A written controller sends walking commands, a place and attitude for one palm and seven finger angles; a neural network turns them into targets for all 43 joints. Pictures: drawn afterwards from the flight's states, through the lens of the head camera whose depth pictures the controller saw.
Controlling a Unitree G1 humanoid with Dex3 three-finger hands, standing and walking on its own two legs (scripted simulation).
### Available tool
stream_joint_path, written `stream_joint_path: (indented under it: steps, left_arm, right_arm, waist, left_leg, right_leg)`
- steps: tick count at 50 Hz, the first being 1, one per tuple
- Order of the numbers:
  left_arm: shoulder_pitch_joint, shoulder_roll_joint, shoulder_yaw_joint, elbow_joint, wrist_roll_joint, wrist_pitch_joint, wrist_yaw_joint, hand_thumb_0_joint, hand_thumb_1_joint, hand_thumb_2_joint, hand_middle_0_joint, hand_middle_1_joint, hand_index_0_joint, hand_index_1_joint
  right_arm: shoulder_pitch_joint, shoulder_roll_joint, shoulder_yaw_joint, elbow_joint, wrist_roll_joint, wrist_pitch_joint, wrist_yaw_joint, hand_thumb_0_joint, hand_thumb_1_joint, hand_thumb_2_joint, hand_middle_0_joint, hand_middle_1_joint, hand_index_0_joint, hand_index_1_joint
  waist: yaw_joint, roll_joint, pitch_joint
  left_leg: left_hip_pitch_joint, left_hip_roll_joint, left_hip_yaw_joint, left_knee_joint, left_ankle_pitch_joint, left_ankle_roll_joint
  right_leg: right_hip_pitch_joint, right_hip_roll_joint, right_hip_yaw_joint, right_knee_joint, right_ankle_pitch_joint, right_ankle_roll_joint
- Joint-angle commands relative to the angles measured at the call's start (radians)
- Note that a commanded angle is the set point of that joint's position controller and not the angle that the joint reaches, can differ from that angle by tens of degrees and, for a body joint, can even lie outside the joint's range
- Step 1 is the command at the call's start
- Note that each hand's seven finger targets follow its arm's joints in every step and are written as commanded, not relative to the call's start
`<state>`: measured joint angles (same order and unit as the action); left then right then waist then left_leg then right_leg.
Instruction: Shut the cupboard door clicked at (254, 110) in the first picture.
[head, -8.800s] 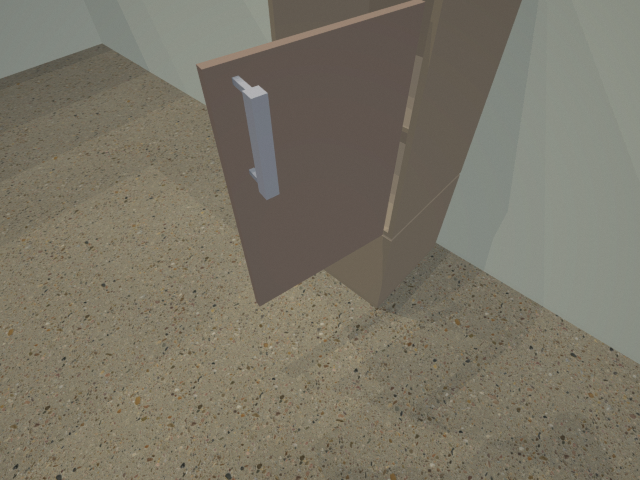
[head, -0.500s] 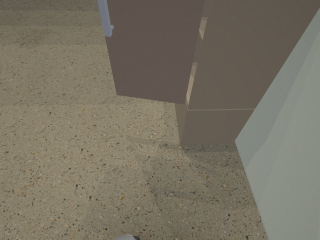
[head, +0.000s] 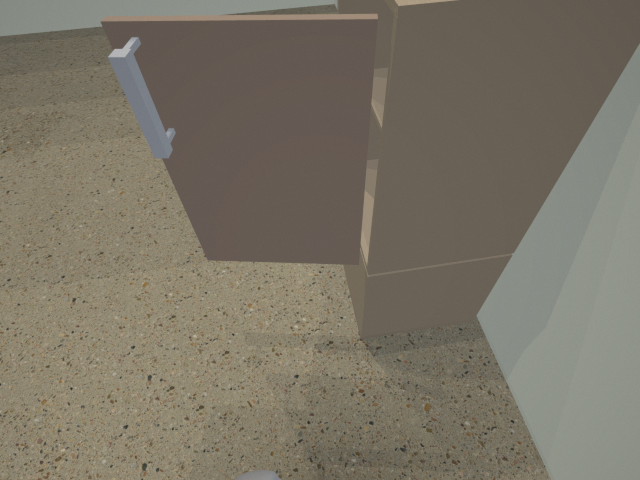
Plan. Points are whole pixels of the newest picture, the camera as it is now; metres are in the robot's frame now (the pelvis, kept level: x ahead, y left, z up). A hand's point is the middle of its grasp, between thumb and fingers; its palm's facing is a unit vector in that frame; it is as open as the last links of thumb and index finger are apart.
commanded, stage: take the last steps up to it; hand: left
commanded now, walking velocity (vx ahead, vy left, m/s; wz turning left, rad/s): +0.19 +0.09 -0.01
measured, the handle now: (149, 101) +0.63 +0.30 +0.14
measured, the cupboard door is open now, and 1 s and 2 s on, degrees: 78 78 78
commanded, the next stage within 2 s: come to a stop and stand still in 0.10 s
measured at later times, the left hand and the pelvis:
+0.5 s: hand (168, 456) +0.18 +0.25 -0.18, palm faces +0.01 -0.98 -0.20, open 7.4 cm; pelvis +0.14 +0.06 +0.00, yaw -3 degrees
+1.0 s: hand (198, 440) +0.20 +0.21 -0.18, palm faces +0.01 -0.98 -0.19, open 7.4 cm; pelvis +0.13 +0.03 +0.00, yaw -2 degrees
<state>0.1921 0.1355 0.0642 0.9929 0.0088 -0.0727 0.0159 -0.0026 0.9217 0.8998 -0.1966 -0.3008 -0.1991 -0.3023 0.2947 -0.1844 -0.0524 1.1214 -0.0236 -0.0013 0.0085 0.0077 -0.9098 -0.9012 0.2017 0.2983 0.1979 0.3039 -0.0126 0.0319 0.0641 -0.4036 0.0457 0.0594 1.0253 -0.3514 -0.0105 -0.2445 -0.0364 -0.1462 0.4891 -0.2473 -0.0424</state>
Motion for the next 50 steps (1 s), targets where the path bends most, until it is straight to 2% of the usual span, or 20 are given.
stream_joint_path:
  steps: [1, 6, 10, 11, 12, 13, 15, 17, 24, 29, 30, 31, 32, 33, 34, 37, 43, 45, 47, 50]
  left_arm:
    - [0.122, 0.132, 0.018, 0.022, 0.013, -0.020, -0.003, 0.000, 0.900, 0.900, -0.200, -0.300, -0.200, -0.300]
    - [0.137, 0.183, 0.019, 0.068, 0.013, -0.008, -0.010, 0.000, 0.900, 0.900, -0.200, -0.300, -0.200, -0.300]
    - [0.122, 0.169, 0.016, 0.082, 0.010, 0.014, -0.008, 0.000, 0.900, 0.900, -0.200, -0.300, -0.200, -0.300]
    - [0.155, 0.125, 0.003, 0.077, 0.006, 0.020, -0.004, 0.000, 0.900, 0.900, -0.200, -0.300, -0.200, -0.300]
    - [0.187, 0.074, -0.013, 0.063, -0.005, 0.026, 0.002, 0.000, 0.900, 0.900, -0.200, -0.300, -0.200, -0.300]
    - [0.189, 0.068, -0.023, 0.064, 0.003, 0.037, 0.018, 0.000, 0.900, 0.900, -0.200, -0.300, -0.200, -0.300]
    - [0.174, 0.081, -0.023, 0.091, -0.002, 0.072, 0.022, 0.000, 0.900, 0.900, -0.200, -0.300, -0.200, -0.300]
    - [0.139, 0.103, -0.015, 0.086, -0.005, 0.094, 0.014, 0.000, 0.900, 0.900, -0.200, -0.300, -0.200, -0.300]
    - [0.094, 0.110, 0.021, -0.011, 0.009, 0.133, 0.001, 0.000, 0.900, 0.900, -0.200, -0.300, -0.200, -0.300]
    - [0.116, 0.108, 0.014, -0.036, 0.011, 0.120, -0.001, 0.000, 0.900, 0.900, -0.200, -0.300, -0.200, -0.300]
    - [0.140, 0.119, 0.014, -0.032, 0.015, 0.112, -0.001, 0.000, 0.900, 0.900, -0.200, -0.300, -0.200, -0.300]
    - [0.148, 0.156, 0.017, -0.037, 0.019, 0.101, 0.003, 0.000, 0.900, 0.900, -0.200, -0.300, -0.200, -0.300]
    - [0.111, 0.242, 0.028, -0.052, 0.031, 0.088, 0.011, 0.000, 0.900, 0.900, -0.200, -0.300, -0.200, -0.300]
    - [0.081, 0.279, 0.020, -0.062, 0.024, 0.084, 0.010, 0.000, 0.900, 0.900, -0.200, -0.300, -0.200, -0.300]
    - [0.042, 0.269, 0.014, -0.072, 0.022, 0.082, 0.012, 0.000, 0.900, 0.900, -0.200, -0.300, -0.200, -0.300]
    - [-0.030, 0.212, 0.005, -0.069, 0.018, 0.070, 0.019, 0.000, 0.900, 0.900, -0.200, -0.300, -0.200, -0.300]
    - [0.040, 0.250, 0.016, -0.014, 0.012, 0.060, 0.023, 0.000, 0.900, 0.900, -0.200, -0.300, -0.200, -0.300]
    - [0.017, 0.227, 0.012, -0.003, 0.004, 0.062, 0.021, 0.000, 0.900, 0.900, -0.200, -0.300, -0.200, -0.300]
    - [0.029, 0.160, -0.003, -0.009, -0.004, 0.072, 0.015, 0.000, 0.900, 0.900, -0.200, -0.300, -0.200, -0.300]
    - [0.007, 0.136, -0.014, 0.010, 0.006, 0.091, 0.014, 0.000, 0.900, 0.900, -0.200, -0.300, -0.200, -0.300]
  right_arm:
    - [0.010, 0.002, 0.000, -0.070, 0.003, -0.020, 0.009, 0.000, -0.900, -0.900, 0.200, 0.300, 0.200, 0.300]
    - [-0.064, 0.000, 0.007, -0.104, 0.006, -0.032, 0.020, 0.000, -0.900, -0.900, 0.200, 0.300, 0.200, 0.300]
    - [0.036, -0.061, -0.002, -0.069, -0.002, -0.050, 0.010, 0.000, -0.900, -0.900, 0.200, 0.300, 0.200, 0.300]
    - [0.123, -0.134, -0.014, -0.049, -0.012, -0.060, -0.003, 0.000, -0.900, -0.900, 0.200, 0.300, 0.200, 0.300]
    - [0.180, -0.203, -0.024, -0.046, -0.012, -0.052, -0.022, 0.000, -0.900, -0.900, 0.200, 0.300, 0.200, 0.300]
    - [0.148, -0.192, -0.015, -0.054, -0.010, -0.037, -0.031, 0.000, -0.900, -0.900, 0.200, 0.300, 0.200, 0.300]
    - [-0.014, -0.151, 0.002, -0.083, -0.002, -0.027, -0.055, 0.000, -0.900, -0.900, 0.200, 0.300, 0.200, 0.300]
    - [-0.037, -0.160, -0.005, -0.090, -0.001, -0.010, -0.065, 0.000, -0.900, -0.900, 0.200, 0.300, 0.200, 0.300]
    - [-0.099, -0.192, -0.042, -0.124, -0.005, 0.012, -0.074, 0.000, -0.900, -0.900, 0.200, 0.300, 0.200, 0.300]
    - [-0.144, -0.199, -0.053, -0.150, -0.006, 0.022, -0.054, 0.000, -0.900, -0.900, 0.200, 0.300, 0.200, 0.300]
    - [-0.143, -0.182, -0.050, -0.152, -0.003, 0.027, -0.049, 0.000, -0.900, -0.900, 0.200, 0.300, 0.200, 0.300]
    - [-0.131, -0.165, -0.050, -0.158, 0.005, 0.028, -0.040, 0.000, -0.900, -0.900, 0.200, 0.300, 0.200, 0.300]
    - [-0.101, -0.089, -0.040, -0.173, 0.015, 0.033, -0.031, 0.000, -0.900, -0.900, 0.200, 0.300, 0.200, 0.300]
    - [-0.131, -0.078, -0.031, -0.190, 0.017, 0.050, -0.021, 0.000, -0.900, -0.900, 0.200, 0.300, 0.200, 0.300]
    - [-0.155, -0.071, -0.032, -0.190, 0.013, 0.063, -0.017, 0.000, -0.900, -0.900, 0.200, 0.300, 0.200, 0.300]
    - [-0.098, -0.088, -0.030, -0.150, 0.012, 0.057, -0.018, 0.000, -0.900, -0.900, 0.200, 0.300, 0.200, 0.300]
    - [-0.067, -0.062, -0.005, -0.130, 0.017, 0.032, -0.019, 0.000, -0.900, -0.900, 0.200, 0.300, 0.200, 0.300]
    - [-0.011, -0.056, -0.002, -0.102, 0.015, 0.021, -0.023, 0.000, -0.900, -0.900, 0.200, 0.300, 0.200, 0.300]
    - [-0.028, -0.124, -0.007, -0.111, 0.004, 0.006, -0.028, 0.000, -0.900, -0.900, 0.200, 0.300, 0.200, 0.300]
    - [-0.066, -0.119, 0.002, -0.108, 0.004, 0.005, -0.035, 0.000, -0.900, -0.900, 0.200, 0.300, 0.200, 0.300]
  waist:
    - [0.013, -0.128, -0.059]
    - [0.043, -0.199, -0.048]
    - [-0.020, -0.100, -0.053]
    - [-0.047, 0.069, -0.133]
    - [-0.052, 0.216, -0.210]
    - [-0.040, 0.108, -0.191]
    - [0.003, 0.249, -0.117]
    - [-0.006, 0.119, -0.102]
    - [0.006, 0.128, -0.157]
    - [0.029, 0.166, -0.140]
    - [0.042, 0.100, -0.111]
    - [0.049, 0.003, -0.122]
    - [0.025, -0.265, -0.106]
    - [0.050, -0.295, -0.078]
    - [0.040, -0.199, -0.048]
    - [0.003, -0.249, -0.048]
    - [0.036, -0.179, -0.121]
    - [0.011, -0.166, -0.117]
    - [0.035, 0.044, -0.115]
    - [0.043, 0.093, -0.061]
  left_leg:
    - [-0.109, 0.059, -0.004, -0.156, 0.079, -0.039]
    - [-0.038, 0.004, 0.057, -0.394, 0.121, -0.027]
    - [0.259, -0.012, 0.063, -0.593, 0.241, -0.004]
    - [0.424, 0.135, -0.089, -0.592, 0.463, 0.052]
    - [0.498, 0.322, -0.289, -0.616, 0.792, 0.156]
    - [0.371, 0.353, -0.256, -0.642, 0.816, 0.189]
    - [0.255, 0.338, -0.228, -0.654, 0.873, 0.189]
    - [0.247, 0.338, -0.197, -0.643, 0.941, 0.195]
    - [0.248, 0.339, -0.123, -0.644, 0.739, 0.191]
    - [0.159, 0.293, -0.098, -0.611, 0.542, 0.142]
    - [0.110, 0.255, -0.086, -0.569, 0.455, 0.117]
    - [0.077, 0.185, -0.053, -0.492, 0.308, 0.065]
    - [-0.019, 0.026, 0.058, -0.327, -0.024, -0.011]
    - [0.008, -0.029, -0.001, -0.139, -0.261, -0.020]
    - [0.003, -0.036, -0.060, -0.026, -0.230, -0.013]
    - [-0.036, -0.017, -0.077, 0.016, -0.132, -0.027]
    - [0.073, -0.041, -0.014, -0.439, -0.060, -0.046]
    - [0.225, -0.035, -0.017, -0.646, 0.141, -0.034]
    - [0.252, 0.126, -0.162, -0.657, 0.372, 0.041]
    - [0.128, 0.125, -0.169, -0.729, 0.248, 0.062]
  right_leg:
    - [0.144, -0.268, 0.155, -0.278, 0.366, -0.104]
    - [0.174, -0.243, 0.115, -0.231, 0.353, -0.086]
    - [0.032, -0.177, 0.069, -0.040, 0.221, -0.024]
    - [-0.079, -0.093, 0.013, 0.153, 0.087, 0.019]
    - [-0.159, -0.009, -0.005, 0.340, -0.307, 0.054]
    - [-0.090, -0.005, 0.076, 0.427, -0.425, 0.040]
    - [-0.103, -0.054, 0.134, 0.470, -0.368, 0.062]
    - [-0.112, -0.053, 0.135, 0.438, -0.331, 0.073]
    - [-0.190, -0.003, 0.157, 0.524, -0.241, 0.072]
    - [-0.009, 0.005, 0.084, 0.198, -0.097, 0.055]
    - [0.055, 0.016, 0.068, 0.077, -0.001, 0.047]
    - [0.105, -0.038, 0.131, -0.067, 0.133, 0.042]
    - [0.106, -0.250, 0.387, -0.174, 0.258, -0.032]
    - [-0.041, -0.377, 0.441, -0.242, 0.226, -0.129]
    - [-0.104, -0.340, 0.426, -0.243, 0.157, -0.147]
    - [-0.007, -0.264, 0.318, -0.170, 0.359, -0.124]
    - [0.189, -0.271, 0.302, -0.080, 0.567, -0.125]
    - [0.098, -0.221, 0.262, -0.039, 0.415, -0.064]
    - [0.018, -0.102, 0.177, -0.012, 0.160, 0.020]
    - [0.092, -0.050, 0.122, -0.025, 0.017, 0.040]
